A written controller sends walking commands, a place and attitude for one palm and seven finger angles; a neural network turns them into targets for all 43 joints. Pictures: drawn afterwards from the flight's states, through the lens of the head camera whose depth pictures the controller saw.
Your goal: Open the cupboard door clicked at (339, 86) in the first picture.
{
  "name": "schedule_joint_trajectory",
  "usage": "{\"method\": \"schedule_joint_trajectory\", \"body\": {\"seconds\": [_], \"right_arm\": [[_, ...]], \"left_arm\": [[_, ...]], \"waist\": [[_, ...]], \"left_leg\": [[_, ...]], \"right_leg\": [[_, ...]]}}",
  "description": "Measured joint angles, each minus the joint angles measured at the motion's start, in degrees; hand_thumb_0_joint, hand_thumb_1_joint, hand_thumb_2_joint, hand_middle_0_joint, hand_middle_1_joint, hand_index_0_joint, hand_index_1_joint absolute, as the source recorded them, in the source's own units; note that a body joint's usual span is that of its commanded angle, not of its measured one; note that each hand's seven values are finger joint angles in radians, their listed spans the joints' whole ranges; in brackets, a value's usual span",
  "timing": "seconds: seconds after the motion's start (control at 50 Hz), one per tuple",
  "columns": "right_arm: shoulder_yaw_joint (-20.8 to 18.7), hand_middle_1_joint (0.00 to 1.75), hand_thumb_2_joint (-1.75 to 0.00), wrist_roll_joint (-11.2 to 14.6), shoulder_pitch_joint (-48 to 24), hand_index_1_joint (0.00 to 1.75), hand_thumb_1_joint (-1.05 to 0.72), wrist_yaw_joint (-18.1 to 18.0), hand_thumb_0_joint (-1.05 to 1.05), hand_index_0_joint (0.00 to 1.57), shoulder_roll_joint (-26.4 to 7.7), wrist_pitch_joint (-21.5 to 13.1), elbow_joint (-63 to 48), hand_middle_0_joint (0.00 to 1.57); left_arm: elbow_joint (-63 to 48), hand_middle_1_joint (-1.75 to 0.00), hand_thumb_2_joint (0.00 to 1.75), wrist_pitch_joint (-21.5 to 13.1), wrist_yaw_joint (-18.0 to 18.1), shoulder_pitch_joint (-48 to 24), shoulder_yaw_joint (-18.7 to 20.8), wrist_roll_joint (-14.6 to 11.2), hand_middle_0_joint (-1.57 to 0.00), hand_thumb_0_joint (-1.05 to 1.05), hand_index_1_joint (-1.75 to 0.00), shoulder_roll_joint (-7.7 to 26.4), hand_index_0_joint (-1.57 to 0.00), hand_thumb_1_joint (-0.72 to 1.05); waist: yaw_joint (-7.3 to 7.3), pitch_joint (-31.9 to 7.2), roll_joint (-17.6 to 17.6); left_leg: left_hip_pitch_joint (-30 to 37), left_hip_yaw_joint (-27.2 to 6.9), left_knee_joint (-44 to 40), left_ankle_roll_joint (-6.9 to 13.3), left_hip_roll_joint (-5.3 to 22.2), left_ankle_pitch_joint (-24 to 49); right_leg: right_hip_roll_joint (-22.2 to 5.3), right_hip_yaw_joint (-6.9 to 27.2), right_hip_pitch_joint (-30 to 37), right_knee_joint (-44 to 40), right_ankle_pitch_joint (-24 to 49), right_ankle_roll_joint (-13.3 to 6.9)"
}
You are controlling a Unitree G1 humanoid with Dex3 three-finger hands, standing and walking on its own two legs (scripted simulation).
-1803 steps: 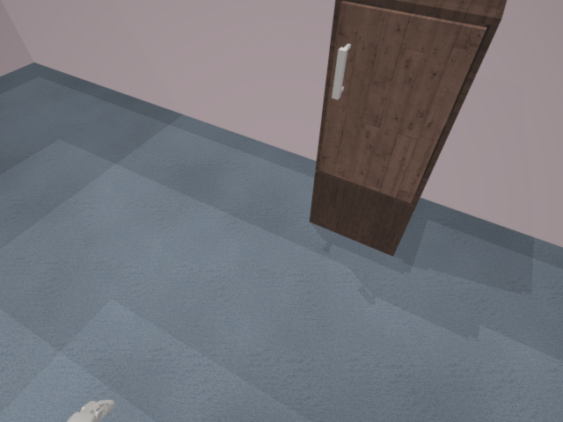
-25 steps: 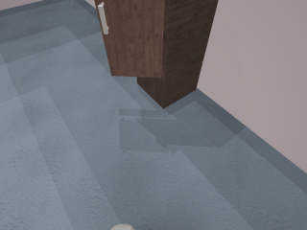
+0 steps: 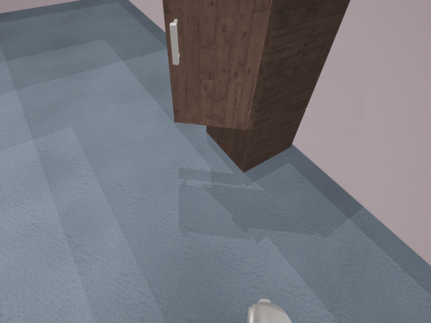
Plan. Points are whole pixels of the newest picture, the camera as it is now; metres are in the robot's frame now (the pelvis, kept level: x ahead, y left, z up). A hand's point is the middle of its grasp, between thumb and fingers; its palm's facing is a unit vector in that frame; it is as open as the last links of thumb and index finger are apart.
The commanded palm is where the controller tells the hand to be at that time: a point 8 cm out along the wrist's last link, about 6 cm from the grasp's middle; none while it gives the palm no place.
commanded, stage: take the last steps up to it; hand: left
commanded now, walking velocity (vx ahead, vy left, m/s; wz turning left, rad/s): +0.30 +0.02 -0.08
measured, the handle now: (175, 42) +1.01 +0.20 +0.00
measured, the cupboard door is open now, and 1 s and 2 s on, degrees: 50 50 50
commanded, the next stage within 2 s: come to a stop and stand still in 0.90 s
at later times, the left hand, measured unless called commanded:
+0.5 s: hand (142, 284) +0.22 +0.17 -0.17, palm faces +0.07 -0.97 -0.23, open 7.1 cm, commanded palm none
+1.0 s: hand (149, 191) +0.47 +0.21 -0.17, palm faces -0.02 -0.98 -0.22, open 7.3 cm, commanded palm none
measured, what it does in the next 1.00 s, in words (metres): walks ahead: right foot, then left foot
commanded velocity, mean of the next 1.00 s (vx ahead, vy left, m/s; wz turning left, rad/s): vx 0.24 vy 0.03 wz -0.02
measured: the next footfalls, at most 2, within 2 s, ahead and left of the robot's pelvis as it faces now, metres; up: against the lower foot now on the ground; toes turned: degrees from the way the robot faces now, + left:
right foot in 0.22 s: +0.20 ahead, -0.11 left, +0.00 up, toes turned -6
left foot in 0.66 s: +0.39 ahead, +0.13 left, +0.00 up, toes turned +5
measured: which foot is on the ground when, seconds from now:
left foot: down 0.00-0.22, up 0.24-0.64, down 0.66-1.00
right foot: up 0.00-0.20, down 0.22-0.66, up 0.68-1.00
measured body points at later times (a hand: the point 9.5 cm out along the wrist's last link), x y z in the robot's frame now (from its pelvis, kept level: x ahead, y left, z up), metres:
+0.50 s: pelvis +0.20 -0.02 +0.00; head +0.23 -0.02 +0.45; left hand +0.22 +0.22 -0.15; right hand +0.23 -0.26 -0.15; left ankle +0.27 +0.14 -0.70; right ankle +0.16 -0.11 -0.74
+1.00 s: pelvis +0.39 +0.02 +0.00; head +0.42 +0.01 +0.44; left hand +0.47 +0.26 -0.15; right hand +0.38 -0.22 -0.16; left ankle +0.35 +0.13 -0.74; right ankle +0.44 -0.10 -0.73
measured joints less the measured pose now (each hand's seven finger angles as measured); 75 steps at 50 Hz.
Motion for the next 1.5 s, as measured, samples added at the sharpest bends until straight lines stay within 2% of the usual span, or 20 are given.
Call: {"method": "schedule_joint_trajectory", "body": {"seconds": [0.18,0.22,0.28,0.34,0.46,0.64,0.7,0.74,0.78,0.88,0.98,1.04,1.08,1.14,1.26,1.34,1.4,1.42,1.46,1.5], "right_arm": [[0.7,0.30,-0.90,-0.5,6.3,0.30,-0.91,-0.6,0.00,0.20,1.2,-0.2,4.1,0.20],[0.6,0.30,-0.90,0.0,7.4,0.30,-0.91,-0.4,0.00,0.20,1.8,0.2,5.2,0.20],[-0.2,0.30,-0.90,0.9,5.1,0.30,-0.91,0.0,0.00,0.20,1.6,1.6,5.5,0.20],[-1.2,0.30,-0.90,0.4,0.3,0.30,-0.91,0.5,0.00,0.20,0.5,2.7,3.2,0.20],[-2.4,0.30,-0.90,-0.3,-8.7,0.30,-0.91,1.2,0.00,0.20,-0.8,2.1,-2.1,0.20],[-2.7,0.30,-0.90,-0.4,-17.7,0.30,-0.93,2.4,0.00,0.20,-4.0,0.7,-5.4,0.19],[-2.4,0.30,-0.90,-0.9,-19.1,0.30,-0.92,1.8,0.00,0.20,-3.6,-0.9,-6.8,0.19],[-1.7,0.30,-0.90,-0.8,-18.4,0.30,-0.92,1.4,0.00,0.20,-2.8,-1.0,-7.2,0.19],[-1.2,0.30,-0.90,-0.7,-16.9,0.30,-0.91,1.1,0.00,0.20,-2.0,-0.8,-6.9,0.20],[-1.8,0.30,-0.90,-0.3,-12.6,0.30,-0.95,0.0,-0.02,0.21,-2.5,-0.9,-4.8,0.20],[-1.6,0.30,-0.90,-0.6,-8.3,0.30,-0.94,0.3,-0.02,0.21,-3.2,0.5,-1.9,0.20],[-1.4,0.30,-0.90,-0.4,-5.6,0.30,-0.93,0.5,-0.01,0.20,-3.0,1.4,-0.3,0.20],[-1.3,0.30,-0.90,0.1,-5.3,0.30,-0.92,0.4,-0.01,0.20,-3.5,2.4,0.8,0.20],[-1.2,0.30,-0.90,0.8,-6.3,0.30,-0.92,-0.1,0.00,0.20,-3.3,3.9,1.4,0.20],[-1.3,0.30,-0.90,1.2,-10.4,0.30,-0.91,0.0,0.00,0.20,-1.9,5.8,-0.3,0.20],[-2.0,0.30,-0.90,1.1,-13.2,0.30,-0.91,0.3,0.00,0.20,-2.3,6.3,-2.5,0.20],[-2.3,0.30,-0.90,0.8,-14.2,0.30,-0.91,0.5,0.00,0.20,-2.8,5.9,-4.1,0.20],[-2.4,0.30,-0.90,0.6,-14.0,0.30,-0.91,0.6,0.00,0.20,-3.2,5.5,-4.8,0.20],[-2.3,0.30,-0.90,0.0,-14.4,0.30,-0.91,0.4,0.00,0.20,-2.7,5.2,-5.3,0.20],[-1.7,0.30,-0.90,-0.4,-14.5,0.30,-0.91,0.0,0.00,0.20,-2.1,5.0,-5.9,0.20]], "left_arm": [[-2.4,-0.30,0.90,-0.7,-0.3,-6.5,-1.3,-0.3,-0.20,0.01,-0.30,-2.4,-0.20,0.91],[-3.3,-0.30,0.90,-2.1,-0.3,-6.7,-1.3,-0.3,-0.20,0.01,-0.30,-2.6,-0.20,0.91],[-3.9,-0.30,0.90,-3.9,0.5,-5.3,-1.0,-0.8,-0.20,0.01,-0.30,-3.4,-0.20,0.91],[-2.7,-0.30,0.90,-3.9,1.4,-2.0,-0.8,-0.9,-0.20,0.00,-0.30,-3.8,-0.21,0.91],[0.9,-0.30,0.90,-4.8,2.1,4.0,1.3,-0.7,-0.20,-0.03,-0.30,-1.1,-0.21,0.96],[6.5,-0.30,0.90,-3.7,1.0,13.2,0.3,-0.2,-0.20,0.00,-0.30,-1.3,-0.20,0.93],[7.5,-0.30,0.90,-2.3,0.9,13.7,-0.1,-0.4,-0.20,0.00,-0.30,-1.6,-0.20,0.92],[7.3,-0.30,0.90,-1.6,0.9,12.6,-0.2,-0.3,-0.20,0.01,-0.30,-1.6,-0.20,0.92],[6.4,-0.30,0.90,-1.3,0.6,10.8,-0.1,-0.1,-0.20,0.01,-0.30,-1.7,-0.20,0.92],[2.5,-0.30,0.90,-1.6,0.2,5.8,-0.2,0.0,-0.20,0.01,-0.30,-2.3,-0.20,0.92],[0.4,-0.30,0.90,-1.6,0.4,1.5,0.1,0.1,-0.20,0.01,-0.30,-1.1,-0.20,0.93],[-0.4,-0.30,0.90,-2.3,0.3,0.5,0.0,0.2,-0.20,0.01,-0.30,-0.2,-0.20,0.93],[0.0,-0.30,0.90,-3.1,0.8,-0.4,-0.3,0.0,-0.20,0.01,-0.30,-0.7,-0.20,0.93],[0.2,-0.30,0.90,-3.2,1.7,-1.4,-1.5,-0.2,-0.20,0.01,-0.30,-1.7,-0.20,0.92],[-0.1,-0.30,0.90,-1.3,2.7,-2.7,-1.4,-0.4,-0.20,0.01,-0.30,-2.5,-0.21,0.91],[-0.5,-0.30,0.90,-0.2,3.0,-2.6,-0.6,-0.3,-0.20,0.00,-0.30,-1.8,-0.21,0.92],[-0.6,-0.30,0.90,0.7,3.0,-1.6,-0.1,-0.3,-0.20,0.00,-0.30,-0.7,-0.21,0.92],[-0.7,-0.30,0.90,1.1,2.9,-1.0,0.0,-0.4,-0.20,0.00,-0.30,-0.5,-0.21,0.92],[-0.7,-0.30,0.90,2.2,3.1,-0.7,0.3,-0.7,-0.20,0.00,-0.30,0.7,-0.21,0.92],[-0.8,-0.30,0.90,2.8,3.1,0.2,0.8,-0.5,-0.20,0.01,-0.30,1.6,-0.21,0.92]], "waist": [[-3.65,1.8,1.9],[-3.23,2.0,1.5],[-2.49,3.1,2.3],[-2.34,3.1,2.5],[-0.33,1.4,1.4],[3.85,0.1,0.5],[3.74,1.1,-0.2],[3.68,1.4,-0.6],[3.48,1.3,-0.5],[2.32,1.2,0.6],[0.68,0.9,1.0],[-0.01,0.4,0.8],[-0.53,0.7,2.6],[-1.40,1.4,3.7],[-0.52,3.2,0.7],[0.19,3.8,-0.1],[0.30,3.4,-0.3],[0.24,2.7,0.3],[0.64,2.7,-0.9],[1.07,2.2,-1.6]], "left_leg": [[4.9,-0.1,3.5,-1.5,0.9,-8.1],[2.6,0.2,12.8,-2.6,1.4,-11.5],[-9.9,-1.8,43.2,-4.0,2.9,-12.1],[-21.1,-2.6,53.0,-4.8,5.9,-7.8],[-30.5,-2.7,37.2,-7.3,10.7,-0.9],[-23.4,1.3,16.7,-6.7,7.4,3.9],[-22.3,2.5,19.3,-3.9,6.4,5.3],[-20.7,3.2,19.3,-3.2,5.9,2.2],[-18.4,3.4,16.7,-3.4,5.6,2.0],[-13.0,3.4,9.6,-3.1,4.7,3.1],[-9.3,3.6,9.0,-4.3,4.8,0.3],[-8.6,4.0,13.5,-5.6,5.0,-4.3],[-10.3,2.8,19.7,-6.4,6.5,-9.3],[-14.5,-0.1,28.5,-7.5,6.2,-15.4],[-20.5,-1.4,32.0,-9.3,5.0,-13.4],[-22.0,-1.4,29.3,-9.6,4.7,-9.5],[-19.4,-1.0,20.6,-9.1,5.2,-0.8],[-19.0,-1.6,18.2,-7.7,5.9,3.8],[-20.1,-1.0,20.6,-4.5,5.4,2.6],[-20.0,-0.4,20.2,-3.2,5.3,1.2]], "right_leg": [[3.8,-3.0,6.7,-15.9,-2.4,-3.7],[4.7,-3.2,11.5,-20.8,-0.7,-5.2],[5.8,-3.9,14.2,-19.4,-5.2,-5.9],[6.5,-4.1,18.2,-24.5,-4.6,-5.4],[6.3,-3.2,24.7,-33.5,-3.4,-5.1],[3.0,-1.4,31.4,-30.9,-11.8,-0.9],[1.8,0.2,24.2,-10.2,-17.8,-1.6],[1.8,0.9,17.7,3.1,-17.8,-2.2],[1.3,0.4,12.4,8.6,-14.9,-2.1],[-0.2,-0.2,6.2,0.9,-9.3,-1.4],[0.3,-1.2,8.8,-14.1,-6.0,-1.2],[1.2,-1.7,13.9,-23.1,-1.4,-1.9],[2.6,-2.3,14.6,-21.9,-3.5,-3.6],[3.0,-3.3,16.7,-23.5,-4.7,-3.9],[2.0,-2.6,19.7,-28.2,-2.6,-3.3],[1.4,-2.5,20.1,-28.3,-2.4,-2.2],[1.4,-2.4,19.0,-25.3,-3.8,-0.9],[1.8,-2.8,17.9,-23.2,-4.9,-0.5],[2.3,0.0,14.7,-14.7,-14.0,-0.5],[3.6,2.5,11.9,-5.8,-17.6,-0.9]]}}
